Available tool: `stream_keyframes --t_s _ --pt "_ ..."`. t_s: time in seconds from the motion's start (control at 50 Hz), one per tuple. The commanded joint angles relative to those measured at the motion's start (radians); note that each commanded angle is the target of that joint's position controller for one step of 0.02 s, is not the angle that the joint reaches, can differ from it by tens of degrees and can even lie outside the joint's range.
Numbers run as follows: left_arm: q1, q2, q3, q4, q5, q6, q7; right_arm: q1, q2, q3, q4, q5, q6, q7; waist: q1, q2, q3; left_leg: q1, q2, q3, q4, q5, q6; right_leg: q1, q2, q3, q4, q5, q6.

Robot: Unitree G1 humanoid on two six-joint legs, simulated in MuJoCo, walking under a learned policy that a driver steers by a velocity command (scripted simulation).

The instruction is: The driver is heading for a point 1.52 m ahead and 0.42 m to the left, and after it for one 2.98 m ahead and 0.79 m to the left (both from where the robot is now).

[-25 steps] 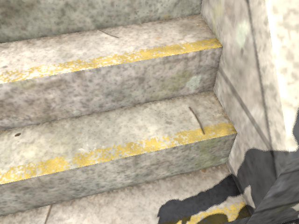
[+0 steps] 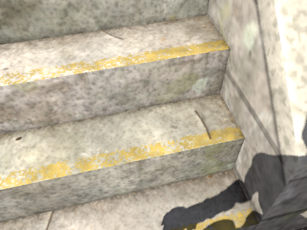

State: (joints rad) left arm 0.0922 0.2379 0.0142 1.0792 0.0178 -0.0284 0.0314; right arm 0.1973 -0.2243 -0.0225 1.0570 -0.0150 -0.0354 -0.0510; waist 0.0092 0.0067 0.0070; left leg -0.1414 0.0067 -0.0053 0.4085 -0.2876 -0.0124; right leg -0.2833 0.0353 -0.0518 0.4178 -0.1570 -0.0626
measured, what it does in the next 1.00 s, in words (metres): walks ahead: right foot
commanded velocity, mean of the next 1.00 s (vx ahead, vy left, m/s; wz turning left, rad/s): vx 0.34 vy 0.00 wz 0.00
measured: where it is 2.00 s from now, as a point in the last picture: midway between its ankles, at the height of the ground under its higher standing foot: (173, 162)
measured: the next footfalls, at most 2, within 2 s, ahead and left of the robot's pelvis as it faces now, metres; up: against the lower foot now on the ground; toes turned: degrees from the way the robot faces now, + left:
right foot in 0.72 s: +0.20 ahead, -0.10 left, +0.00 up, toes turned -2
left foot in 1.22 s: +0.36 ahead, +0.14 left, +0.22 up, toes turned +16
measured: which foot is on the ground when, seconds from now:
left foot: down 0.00-0.72, up 0.74-1.00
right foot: down 0.00-0.48, up 0.50-0.70, down 0.72-1.00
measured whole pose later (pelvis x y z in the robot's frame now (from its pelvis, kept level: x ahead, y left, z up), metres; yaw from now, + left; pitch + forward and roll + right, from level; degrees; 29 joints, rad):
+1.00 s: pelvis +0.18 -0.01 +0.00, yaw +3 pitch +2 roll +0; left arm 0.51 0.13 -0.02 1.16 0.03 -0.03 0.01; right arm 0.16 -0.11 0.02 0.82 0.03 -0.04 -0.03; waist 0.06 0.02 -0.05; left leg -1.20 0.01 -0.05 2.28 -0.33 0.04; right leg -0.21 0.01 -0.09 0.43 -0.27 -0.06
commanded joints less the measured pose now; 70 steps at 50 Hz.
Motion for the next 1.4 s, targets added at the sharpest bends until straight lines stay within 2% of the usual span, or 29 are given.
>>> stream_keyframes --t_s 0.02,0.1,0.12,0.2,0.22,0.4,0.48,0.54,0.66,0.7,0.72,0.74,0.76,0.78,0.8,0.84,0.88,1.0,1.1,1.12,1.16,1.18,1.22,1.24,1.26,1.28,1.32,1.36,1.4 --pt "-0.02 0.118 0.019 -0.04 0.0 -0.009 0.004 0.023 -0.102 -0.018 -0.03 0.0 -0.007 -0.003 0.0 -0.006 -0.047 -0.108 0.045 -0.043 -0.076 0.068 0.028 0.142 -0.112 0.127 -0.061 0.117 -0.043" --pt "-0.003 0.103 0.015 -0.031 0.002 -0.008 0.004 0.042 -0.086 -0.014 -0.019 -0.001 -0.006 -0.003 0.0 -0.007 -0.067 -0.095 0.042 -0.039 -0.087 0.028 0.028 0.151 -0.108 0.126 -0.077 0.027 -0.04" --pt "0.035 0.029 -0.011 -0.007 0.003 -0.016 0.004 0.037 -0.024 0.016 -0.013 -0.014 -0.004 0.001 0.011 0.0 -0.088 -0.047 0.073 -0.091 -0.137 0.024 0.028 0.166 -0.161 0.178 -0.159 -0.032 -0.012" --pt "-0.014 0.102 0.004 -0.012 -0.006 -0.025 0.003 0.009 -0.087 0.007 -0.021 -0.012 -0.012 0.005 0.0 -0.022 -0.023 -0.021 0.062 -0.081 -0.149 0.035 0.033 0.141 -0.132 0.177 -0.195 -0.075 0.008" --pt "-0.055 0.203 0.038 -0.031 -0.012 -0.021 0.008 0.008 -0.156 -0.022 -0.021 0.016 -0.013 -0.005 -0.002 -0.037 0.029 -0.086 0.024 -0.029 -0.107 -0.033 0.04 0.115 -0.08 0.137 -0.147 -0.143 -0.012" --pt "0.025 0.119 0.048 -0.06 -0.016 -0.039 0.014 0.065 -0.069 -0.022 -0.033 0.014 -0.055 0.011 -0.017 -0.03 -0.008 -0.165 0.019 -0.022 0.015 -0.03 0.086 0.113 -0.155 0.223 -0.071 -0.197 -0.108" --pt "-0.071 0.079 0.036 -0.116 -0.015 -0.084 -0.017 0.2 -0.166 -0.062 -0.004 0.024 -0.058 0.02 -0.07 0.181 -0.005 0.191 0.169 -0.266 -0.059 0.38 0.194 -0.252 -0.002 -0.028 0.284 0.044 -0.007" --pt "-0.143 0.085 0.03 -0.164 -0.036 -0.086 -0.033 0.247 -0.183 -0.077 -0.006 0.015 -0.064 0.017 -0.074 0.108 0.07 0.348 0.394 -0.405 -0.112 0.687 0.303 -0.593 -0.096 0.021 0.538 -0.427 0.016" --pt "0.043 0.065 0.029 -0.151 -0.018 -0.061 -0.025 0.058 -0.228 -0.097 -0.096 0.025 -0.043 0.006 0.076 0.182 -0.116 0.061 0.162 -0.065 0.024 1.183 0.158 0.013 0.024 -0.107 0.304 -0.082 0.013" --pt "0.334 0.094 0.058 -0.071 -0.02 -0.04 -0.015 0.012 -0.161 -0.08 -0.095 0.041 -0.049 0.023 0.219 0.147 -0.185 -0.071 0.104 -0.027 0.321 1.101 0.129 0.308 0.018 -0.085 0.097 0.163 -0.051" --pt "0.493 0.113 0.069 -0.02 -0.007 -0.028 -0.001 -0.084 -0.11 -0.062 -0.12 0.018 -0.066 0.044 0.304 0.002 -0.161 -0.335 0.029 -0.023 0.66 0.649 0.091 0.519 -0.052 0.009 -0.007 0.301 -0.098" --pt "0.502 0.167 0.058 0.009 0.017 -0.026 0.002 -0.107 0.072 -0.011 -0.157 -0.019 -0.085 0.055 0.22 -0.331 -0.155 -0.58 -0.094 -0.052 1.141 -0.261 0.071 0.536 -0.3 0.335 0.016 0.773 -0.143" --pt "0.454 0.155 0.047 -0.015 0.044 -0.041 -0.01 0.153 0.055 -0.016 -0.079 0.04 -0.086 0.061 0.103 -0.191 -0.227 -0.599 -0.109 -0.222 1.315 -0.276 0.087 0.467 -0.443 0.534 -0.068 0.659 -0.308" --pt "0.353 0.155 0.053 -0.023 0.021 -0.033 -0.014 0.186 -0.026 -0.034 -0.092 0.063 -0.074 0.063 0.027 -0.12 -0.126 -0.701 -0.047 -0.139 1.361 -0.256 0.084 0.352 -0.473 0.523 -0.161 0.147 -0.345" --pt "0.255 0.077 0.032 -0.04 -0.01 -0.02 -0.023 0.081 -0.053 -0.035 -0.131 0.062 -0.057 0.058 0.021 -0.056 -0.007 -0.789 0.021 -0.064 1.397 -0.223 0.077 0.228 -0.414 0.476 -0.234 -0.281 -0.281" --pt "0.161 0.037 0.004 -0.052 0.008 -0.01 -0.036 0.018 0.011 -0.008 -0.185 0.043 -0.018 0.043 -0.033 -0.056 0.103 -0.836 0.068 -0.032 1.475 -0.135 0.052 -0.031 -0.321 0.383 -0.26 -0.448 -0.182" --pt "0.225 0.019 -0.009 -0.023 0.019 -0.012 -0.033 0.027 0.038 0.007 -0.204 0.018 -0.003 0.047 -0.035 -0.033 0.104 -0.869 0.06 -0.021 1.569 0.003 0.044 -0.15 -0.283 0.277 -0.242 -0.343 -0.169" --pt "0.492 -0.009 -0.033 0.067 0.016 -0.006 -0.012 -0.143 0.129 0.07 -0.348 0.038 -0.026 0.018 0.039 -0.048 0.087 -1.439 0.007 -0.122 2.071 -0.023 0.065 0.186 -0.368 0.302 -0.209 -0.227 -0.149" --pt "0.488 -0.034 -0.056 0.03 -0.019 -0.006 0.02 -0.399 0.139 0.125 -0.531 0.012 -0.043 0.047 0.047 -0.076 0.064 -1.19 0.087 0.095 1.538 0.189 0.024 -0.061 -0.237 0.139 -0.322 -0.099 -0.125" --pt "0.44 0.027 -0.035 0.037 -0.033 -0.045 0.04 -0.467 0.139 0.102 -0.589 -0.04 0.016 0.025 0.023 -0.081 0.106 -1.065 0.078 0.153 1.523 -0.061 0.059 -0.069 -0.252 0.149 -0.441 0.063 -0.162" --pt "0.461 0.073 -0.007 0.025 -0.043 -0.037 0.05 -0.309 0.195 0.138 -0.546 -0.004 0.063 -0.003 0.011 -0.169 0.002 -0.693 0.074 0.195 1.126 -0.302 0.118 0.034 -0.216 -0.004 -0.46 0.445 -0.166" --pt "0.474 0.091 -0.005 -0.006 -0.034 -0.039 0.053 -0.182 0.167 0.115 -0.475 0.009 0.061 0.0 -0.017 -0.157 -0.11 -0.527 -0.024 0.27 1.069 -0.402 0.129 0.132 -0.224 -0.063 -0.298 1.065 -0.167" --pt "0.445 0.108 0.007 -0.048 -0.035 -0.052 0.033 0.053 0.107 0.073 -0.403 -0.007 0.041 0.007 -0.14 -0.278 -0.333 -0.303 -0.117 0.2 0.848 -0.408 0.178 0.31 -0.315 -0.054 0.086 1.699 -0.172" --pt "0.377 0.127 0.024 -0.109 -0.05 -0.067 0.006 0.182 0.016 0.029 -0.352 -0.019 0.028 -0.006 -0.215 -0.205 -0.352 -0.129 0.029 -0.175 0.681 -0.438 0.252 0.067 -0.25 -0.037 0.353 1.541 -0.116" --pt "0.295 0.093 0.034 -0.17 -0.05 -0.079 -0.028 0.327 -0.142 -0.022 -0.293 -0.039 0.043 -0.025 -0.263 0.097 -0.383 -0.013 0.237 -0.731 0.251 -0.519 0.293 -0.146 -0.096 -0.003 0.718 0.839 -0.071" --pt "0.204 -0.003 0.037 -0.211 -0.002 -0.081 -0.051 0.281 -0.212 -0.053 -0.24 -0.025 0.053 -0.038 -0.221 0.262 -0.285 -0.039 0.273 -1.059 -0.115 -0.498 0.273 -0.391 0.051 0.193 1.137 0.138 -0.063" --pt "0.233 -0.134 0.016 -0.272 0.032 -0.05 -0.032 0.071 -0.102 -0.03 -0.222 -0.039 0.021 -0.008 -0.009 0.044 -0.041 -0.227 0.336 -0.669 0.115 -0.173 0.267 -0.661 0.01 0.242 1.529 0.103 -0.05" --pt "0.233 -0.126 0.019 -0.319 0.042 0.006 0.013 -0.069 0.069 0.007 -0.166 -0.083 0.011 -0.002 0.125 0.047 0.025 -0.297 0.206 -0.203 0.278 -0.128 0.093 -0.747 0.066 0.21 1.681 0.068 -0.034" --pt "0.254 -0.103 0.02 -0.325 0.039 0.041 0.039 -0.027 0.094 0.014 -0.123 -0.076 -0.017 0.031 0.143 0.096 -0.002 -0.234 0.199 -0.07 0.212 -0.044 0.057 -0.827 0.085 0.191 1.846 -0.006 -0.03"
Velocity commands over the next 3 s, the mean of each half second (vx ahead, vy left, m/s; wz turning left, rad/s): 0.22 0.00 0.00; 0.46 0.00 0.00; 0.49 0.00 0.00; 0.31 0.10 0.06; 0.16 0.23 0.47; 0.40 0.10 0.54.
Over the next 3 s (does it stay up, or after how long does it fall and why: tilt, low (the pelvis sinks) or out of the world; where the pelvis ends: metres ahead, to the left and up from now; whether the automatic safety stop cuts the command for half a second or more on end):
stays up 0.79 0.15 0.55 its command is cut before an obstacle after 1.7 s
